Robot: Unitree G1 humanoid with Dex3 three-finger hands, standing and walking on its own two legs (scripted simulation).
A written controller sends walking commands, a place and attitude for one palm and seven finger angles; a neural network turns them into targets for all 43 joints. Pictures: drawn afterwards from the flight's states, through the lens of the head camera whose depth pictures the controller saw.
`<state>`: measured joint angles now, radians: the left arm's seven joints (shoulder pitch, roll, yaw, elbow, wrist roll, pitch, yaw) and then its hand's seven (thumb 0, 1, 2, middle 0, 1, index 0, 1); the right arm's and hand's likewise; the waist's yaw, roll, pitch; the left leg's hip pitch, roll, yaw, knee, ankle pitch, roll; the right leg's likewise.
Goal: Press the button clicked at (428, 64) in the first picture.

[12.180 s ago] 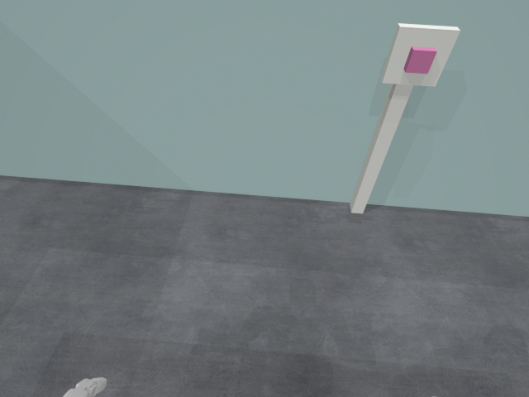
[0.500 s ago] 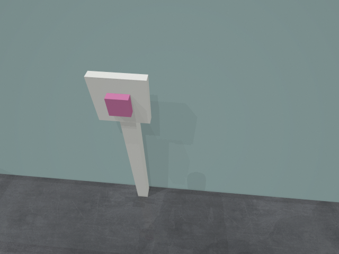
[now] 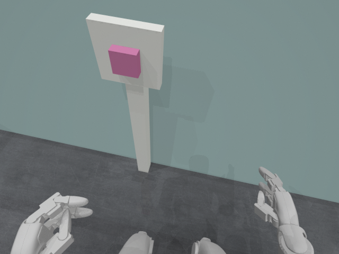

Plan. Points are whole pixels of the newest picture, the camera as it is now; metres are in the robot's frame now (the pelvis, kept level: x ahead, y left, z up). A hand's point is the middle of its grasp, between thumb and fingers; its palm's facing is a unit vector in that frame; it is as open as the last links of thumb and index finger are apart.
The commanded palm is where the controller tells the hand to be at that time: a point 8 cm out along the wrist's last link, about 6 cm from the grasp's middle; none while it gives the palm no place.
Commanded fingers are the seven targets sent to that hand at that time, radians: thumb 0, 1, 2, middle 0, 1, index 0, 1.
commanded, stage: raise the hand and make a fist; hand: left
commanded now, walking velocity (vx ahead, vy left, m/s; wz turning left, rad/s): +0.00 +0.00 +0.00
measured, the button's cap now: (126, 61) +0.54 +0.20 +0.13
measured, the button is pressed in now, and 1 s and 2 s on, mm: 0 0 0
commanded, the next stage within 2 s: aim a knuckle at the button in 1.46 s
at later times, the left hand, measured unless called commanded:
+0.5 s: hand (76, 205) +0.19 +0.20 +0.07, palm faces -0.05 -1.00 -0.04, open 3.1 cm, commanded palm +0.16 +0.26 +0.09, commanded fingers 0.00 0.90 0.90 -1.30 -1.50 -1.30 -1.50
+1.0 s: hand (60, 170) +0.23 +0.24 +0.11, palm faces -0.02 -1.00 -0.06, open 3.1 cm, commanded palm +0.21 +0.29 +0.12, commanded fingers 0.00 0.90 0.90 -1.30 -1.50 -1.30 -1.50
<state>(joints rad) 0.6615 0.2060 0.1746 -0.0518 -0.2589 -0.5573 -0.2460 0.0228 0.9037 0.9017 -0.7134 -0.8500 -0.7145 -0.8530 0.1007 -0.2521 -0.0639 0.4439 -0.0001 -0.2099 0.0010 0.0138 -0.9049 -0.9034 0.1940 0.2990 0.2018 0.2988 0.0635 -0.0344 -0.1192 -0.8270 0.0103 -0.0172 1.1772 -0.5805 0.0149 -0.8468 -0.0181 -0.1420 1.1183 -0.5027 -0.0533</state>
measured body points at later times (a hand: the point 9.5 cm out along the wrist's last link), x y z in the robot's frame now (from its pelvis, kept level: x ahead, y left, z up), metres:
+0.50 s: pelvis -0.01 +0.02 +0.01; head +0.05 +0.03 +0.46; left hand +0.18 +0.26 +0.07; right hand +0.14 -0.25 -0.05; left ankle +0.00 +0.11 -0.65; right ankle +0.03 -0.09 -0.65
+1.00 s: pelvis +0.01 +0.03 +0.04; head +0.04 +0.05 +0.49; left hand +0.23 +0.29 +0.12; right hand +0.18 -0.19 -0.03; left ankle +0.00 +0.11 -0.65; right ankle +0.03 -0.09 -0.65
